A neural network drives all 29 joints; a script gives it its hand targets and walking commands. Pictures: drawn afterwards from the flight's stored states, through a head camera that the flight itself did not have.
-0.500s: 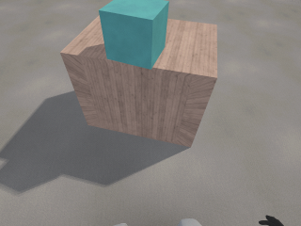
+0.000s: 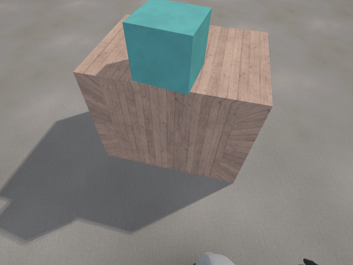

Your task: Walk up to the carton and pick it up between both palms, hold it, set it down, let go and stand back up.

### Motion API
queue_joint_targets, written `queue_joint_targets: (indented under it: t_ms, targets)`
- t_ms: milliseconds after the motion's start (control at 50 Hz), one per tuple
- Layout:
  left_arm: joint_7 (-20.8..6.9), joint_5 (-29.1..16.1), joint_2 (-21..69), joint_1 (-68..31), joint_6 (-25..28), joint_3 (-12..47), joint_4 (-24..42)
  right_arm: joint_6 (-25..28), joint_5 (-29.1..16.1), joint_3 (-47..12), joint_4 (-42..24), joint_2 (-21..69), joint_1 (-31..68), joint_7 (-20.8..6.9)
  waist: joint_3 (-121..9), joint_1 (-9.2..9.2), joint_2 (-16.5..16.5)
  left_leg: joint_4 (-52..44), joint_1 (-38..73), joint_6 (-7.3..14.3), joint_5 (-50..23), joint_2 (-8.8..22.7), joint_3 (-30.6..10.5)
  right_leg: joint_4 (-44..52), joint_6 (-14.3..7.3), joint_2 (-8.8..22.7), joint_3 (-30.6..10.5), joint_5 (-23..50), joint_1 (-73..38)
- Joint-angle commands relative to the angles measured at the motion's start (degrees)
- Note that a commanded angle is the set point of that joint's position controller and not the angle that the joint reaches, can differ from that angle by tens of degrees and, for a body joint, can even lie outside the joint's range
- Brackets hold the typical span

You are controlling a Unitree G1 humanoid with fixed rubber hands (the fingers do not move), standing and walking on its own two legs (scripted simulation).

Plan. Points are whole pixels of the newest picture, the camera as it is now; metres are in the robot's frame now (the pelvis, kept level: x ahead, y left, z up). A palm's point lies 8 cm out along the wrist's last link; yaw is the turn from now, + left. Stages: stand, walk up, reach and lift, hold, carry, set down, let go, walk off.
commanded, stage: walk up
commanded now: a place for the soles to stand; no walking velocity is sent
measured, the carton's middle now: (169, 46) +0.89 -0.03 +0.02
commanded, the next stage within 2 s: none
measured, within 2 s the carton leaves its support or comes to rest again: neither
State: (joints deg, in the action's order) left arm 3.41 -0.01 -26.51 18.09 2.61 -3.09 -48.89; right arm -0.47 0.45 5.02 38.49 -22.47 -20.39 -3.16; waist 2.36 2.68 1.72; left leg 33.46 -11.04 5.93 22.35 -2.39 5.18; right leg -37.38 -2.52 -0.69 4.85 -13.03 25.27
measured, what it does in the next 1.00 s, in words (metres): steps to the left: right foot, then left foot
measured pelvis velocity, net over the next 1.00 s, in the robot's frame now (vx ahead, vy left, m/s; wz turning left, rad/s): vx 0.11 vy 0.11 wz -0.09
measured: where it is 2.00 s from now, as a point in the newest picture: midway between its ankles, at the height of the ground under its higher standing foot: outside the picture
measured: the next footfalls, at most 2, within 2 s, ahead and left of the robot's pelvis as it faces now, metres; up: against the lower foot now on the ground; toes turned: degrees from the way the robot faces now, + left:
right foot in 0.04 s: +0.13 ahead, -0.12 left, +0.00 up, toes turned -4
left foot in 0.42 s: +0.15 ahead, +0.19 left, +0.00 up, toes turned +1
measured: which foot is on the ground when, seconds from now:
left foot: down 0.00-0.02, up 0.04-0.40, down 0.42-1.00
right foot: up 0.00-0.02, down 0.04-0.44, up 0.46-1.00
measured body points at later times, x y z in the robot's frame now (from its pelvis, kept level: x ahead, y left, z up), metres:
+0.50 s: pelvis +0.07 +0.11 -0.02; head +0.09 +0.11 +0.43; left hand +0.15 +0.46 -0.12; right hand +0.13 -0.24 -0.11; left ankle +0.11 +0.19 -0.73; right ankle +0.08 -0.08 -0.69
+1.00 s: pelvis +0.11 +0.11 +0.00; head +0.13 +0.14 +0.45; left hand +0.20 +0.45 -0.12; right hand +0.15 -0.21 -0.07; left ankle +0.11 +0.19 -0.73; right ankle +0.13 -0.04 -0.68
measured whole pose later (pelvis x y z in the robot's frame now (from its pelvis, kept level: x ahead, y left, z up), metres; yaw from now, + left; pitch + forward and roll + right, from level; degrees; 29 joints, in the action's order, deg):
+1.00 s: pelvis +0.11 +0.11 +0.00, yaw -5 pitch +0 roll -2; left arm 1.5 0.0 -26.7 19.1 0.7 -3.0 -48.7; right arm 0.1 0.4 3.4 38.4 -21.2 -19.0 -0.1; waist 2.0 2.1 -1.8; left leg 33.2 -15.4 3.7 18.1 1.8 6.7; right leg -50.2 -2.4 -1.1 -2.7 -14.7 27.9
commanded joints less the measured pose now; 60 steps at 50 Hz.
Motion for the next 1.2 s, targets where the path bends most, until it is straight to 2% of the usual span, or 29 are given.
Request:
queue_joint_targets:
  t_ms: [0, 20, 40, 60, 80, 120, 180, 260, 320, 360, 380, 400, 420, 440, 460, 500, 520, 560, 620, 720, 860, 960, 1040, 1060, 1080, 1100, 1120, 1140, 1180]
  targets:
    - [2.3, 0.8, -11.8, 20.6, 2.2, -4.3, -2.8, -0.1, 3.5, 4.0, -6.9, -11.0, 5.5, 0.3, -7.9, -10.41, -1.7, 23.9, -11.0, -6.5, -27.3, 5.7, -2.1, 10.3, -3.9, 3.4, -5.2, 6.1, -30.3]
    - [2.8, 1.4, -15.5, 21.9, 2.2, -6.1, -2.2, -0.2, 3.8, 3.3, -7.6, -9.1, 3.7, 0.4, -6.0, -9.99, -10.9, 36.1, -27.7, -7.5, 10.8, 0.3, -5.2, 12.6, -10.1, 17.4, -29.6, -5.9, -34.6]
    - [3.3, 1.2, -19.5, 15.2, 2.3, -6.2, 0.8, -1.6, 4.3, 4.0, -7.5, -12.8, 3.0, 0.3, -2.4, -6.11, -4.0, 42.3, -29.7, -7.2, 13.0, 4.0, -13.5, 21.5, -13.9, 26.8, -47.9, -29.9, -21.3]
    - [4.1, 0.4, -21.7, 6.9, 2.3, -6.8, 2.8, -2.7, 3.8, 5.3, -6.6, -16.1, 3.0, 0.1, 5.1, -2.59, -2.2, 44.8, -29.3, -6.7, 10.6, 7.2, -16.6, 27.5, -16.4, 31.7, -51.1, -42.3, -11.1]
    - [4.2, 0.4, -20.2, 1.3, 2.6, -6.0, 3.8, -3.0, 3.4, 5.4, -5.2, -16.9, 3.8, -0.4, 9.5, -0.83, -0.8, 43.6, -27.7, -6.9, 7.7, 8.7, -15.6, 27.7, -15.1, 28.9, -45.0, -36.1, -5.8]
    - [3.5, 1.3, -16.8, 2.5, 3.1, -4.3, 2.7, -2.9, 2.8, 5.2, -3.7, -14.7, 4.6, -1.5, 10.8, -1.01, -1.3, 39.0, -21.3, -7.3, 0.5, 8.6, -13.7, 24.1, -10.5, 18.4, -30.5, -22.8, 1.0]
    - [2.2, 2.0, -16.6, 2.5, 3.4, -4.7, 3.0, -3.5, 2.8, 4.9, -2.9, -12.9, 1.0, -2.7, 7.7, -0.07, -8.5, 32.9, -18.9, -6.7, -3.9, 7.9, -11.2, 18.9, -8.6, 13.1, -20.9, -22.0, 0.1]
    - [2.0, 2.5, -18.6, 5.3, 3.0, -5.4, 3.3, -3.8, 3.0, 4.7, -3.7, -13.0, 5.6, -2.6, 6.3, -2.99, -13.8, 22.8, -20.3, -6.1, 1.6, 7.7, -8.9, 16.5, -9.2, 13.0, -22.8, -28.7, -4.2]
    - [1.5, 2.8, -18.2, 8.0, 2.4, -5.4, 3.5, -2.9, 2.9, 4.5, -4.0, -12.5, 7.7, -1.6, 2.3, -5.76, -14.8, 16.6, -21.4, -5.7, 7.6, 6.4, -7.4, 12.9, -10.2, 13.4, -24.7, -22.7, -10.8]
    - [1.3, 2.7, -18.3, 5.1, 1.9, -5.4, 4.5, -2.0, 2.6, 4.7, -3.0, -12.8, 4.6, -0.7, 0.4, -3.76, -14.6, 12.5, -16.2, -4.8, 7.5, 5.9, -6.7, 9.8, -9.9, 14.6, -24.8, -15.6, -7.7]
    - [1.3, 2.5, -17.9, 1.5, 1.7, -5.0, 5.4, -1.2, 2.4, 5.0, -2.1, -12.8, 0.7, -0.2, -0.9, -0.75, -14.1, 6.6, -8.0, -4.1, 3.1, 6.2, -6.8, 5.6, -8.6, 13.7, -22.2, -9.3, -2.2]
    - [1.2, 2.0, -15.7, -1.9, 1.2, -3.9, 6.2, -0.3, 2.6, 5.4, 0.3, -13.0, -5.1, 0.4, -3.0, 2.74, -9.2, -3.0, 3.3, -4.1, -2.2, 5.2, -6.9, -3.5, -5.9, 10.3, -17.2, -5.0, 5.3]
    - [1.2, 1.2, -8.8, -0.8, 1.2, -1.8, 6.3, 0.8, 3.3, 6.3, 1.7, -17.3, -9.5, 1.4, -5.5, 4.18, 7.9, -14.0, 8.7, -5.4, 2.8, 12.0, -17.9, -20.1, -2.4, 1.6, -10.0, -8.7, 10.2]
    - [1.6, 0.7, -5.5, -0.1, 1.0, -0.9, 6.3, 1.2, 3.4, 6.8, -0.6, -21.5, -4.5, 2.0, -3.3, 2.59, 15.5, -19.1, 7.4, -4.7, 6.5, 24.0, -35.3, -28.0, 1.2, -6.3, -6.5, -22.9, 21.2]
    - [2.2, 1.3, -12.0, -0.6, 0.3, -2.2, 5.1, 0.8, 2.9, 7.1, -1.1, -22.5, -2.4, 2.0, -2.5, 3.28, 9.7, -19.5, 2.2, -2.5, 12.8, 26.9, -38.2, -32.1, 0.7, -0.9, -11.8, -19.8, 19.2]
    - [1.3, -0.2, -12.6, 3.1, 0.1, -2.5, 3.3, 1.4, 2.2, 6.0, -1.5, -18.0, 2.2, 2.9, 1.4, -0.15, 4.5, -18.6, 1.9, -8.3, 4.2, 20.9, -28.0, -32.4, 1.0, 0.4, -13.5, -11.2, 18.3]
    - [0.7, -0.3, -11.2, 6.0, 0.1, -2.4, 1.8, 1.9, 1.7, 5.1, -1.4, -15.8, 2.6, 3.4, -1.1, -1.32, 6.6, -15.4, 6.8, -10.5, -10.4, 18.5, -21.4, -30.5, 1.6, 0.9, -13.2, -7.6, 17.0]
    - [-0.3, -0.1, -9.1, 6.9, -0.1, -2.0, 1.4, 2.6, 1.3, 3.8, -0.5, -12.7, -0.1, 3.9, -4.0, -1.57, 7.3, -9.1, 10.4, -10.9, -35.7, 15.1, -12.3, -29.3, 2.0, 0.8, -12.5, -5.9, 14.8]
    - [-0.8, 0.1, -7.5, 5.6, -1.2, -1.7, 2.3, 2.6, 1.1, 3.2, -1.3, -11.3, -1.2, 4.4, -4.9, -1.47, 7.8, -8.5, 13.1, -10.7, -44.6, 14.3, -7.7, -29.1, 2.2, -0.4, -10.9, -2.7, 14.5]
    - [-0.9, 0.3, -6.4, 5.2, -2.1, -1.3, 2.2, 2.1, 1.3, 2.9, -2.0, -10.5, -0.6, 4.5, -3.1, -1.37, 8.6, -10.9, 12.0, -10.7, -41.2, 13.5, -4.2, -25.8, 3.0, -1.0, -9.4, 1.3, 13.6]
    - [-1.1, 0.8, -6.2, 2.6, -1.7, -0.7, 3.4, 1.9, 1.9, 2.8, -2.3, -11.3, -1.0, 4.2, -3.2, -0.33, 9.6, -10.0, 14.9, -5.9, -36.5, 15.1, -5.7, -17.4, 3.5, -0.4, -7.9, -1.2, 13.5]
    - [-1.6, 1.6, -5.9, 0.9, -1.0, -0.6, 4.7, 1.7, 2.0, 2.5, -2.7, -12.2, 1.9, 3.6, -1.7, -1.01, 8.1, -6.9, 8.6, 0.0, -34.4, 17.3, -4.7, -9.0, 2.8, 1.7, -5.0, -4.3, 6.5]
    - [-2.0, 2.1, -6.9, 3.2, 0.0, -1.4, 3.7, 1.3, 1.7, 2.9, -3.3, -13.9, 5.7, 3.1, -2.0, -2.95, 7.7, -2.7, -1.6, 3.4, -19.6, 18.2, -4.3, 0.2, 0.7, 1.1, -2.2, -3.6, -6.6]
    - [-2.0, 2.3, -7.5, 5.3, 0.1, -1.9, 2.7, 0.9, 1.8, 2.8, -3.4, -13.6, 6.6, 3.0, -2.9, -4.32, 5.8, 1.3, -5.4, 2.9, -10.0, 16.8, -4.4, 4.3, -0.1, 0.4, -3.6, -3.6, -11.8]
    - [-1.7, 2.7, -10.0, 6.3, 0.4, -2.7, 2.2, 0.3, 2.0, 2.8, -3.1, -12.4, 6.5, 3.1, -1.4, -4.75, 1.0, 7.5, -11.2, 0.9, 1.4, 13.4, -3.1, 7.4, -1.1, 1.2, -10.3, -5.9, -14.6]
    - [-1.1, 3.3, -15.1, 6.8, 0.7, -3.9, 2.0, -0.2, 1.9, 2.4, -3.9, -10.4, 7.2, 3.0, 2.1, -4.85, -11.6, 19.8, -21.9, -2.5, 13.1, 6.1, 0.2, 12.3, -5.1, 11.8, -30.3, -5.2, -15.0]
    - [-0.9, 2.9, -16.9, 5.4, 0.8, -4.0, 3.7, -1.0, 2.0, 1.9, -4.3, -9.9, 7.4, 3.3, 4.6, -4.01, -11.0, 26.6, -21.8, -3.7, 16.3, 3.5, -6.9, 18.8, -10.6, 18.0, -43.3, -12.9, -6.2]
    - [-0.6, 2.6, -19.1, 2.8, 0.6, -4.5, 4.8, -1.4, 1.7, 2.9, -3.5, -12.1, 6.5, 3.5, 6.7, -3.1, -11.8, 28.6, -20.5, -4.1, 16.0, 4.2, -9.4, 22.8, -13.8, 20.5, -46.6, -23.7, -2.3]
    - [-0.1, 2.3, -16.6, -2.3, 0.7, -4.0, 5.3, -1.4, 1.3, 3.5, -0.9, -13.6, 6.1, 2.8, 9.3, -1.93, -9.5, 27.7, -19.3, -5.0, 8.2, 6.8, -9.1, 20.5, -11.5, 14.7, -39.3, -23.9, -1.0]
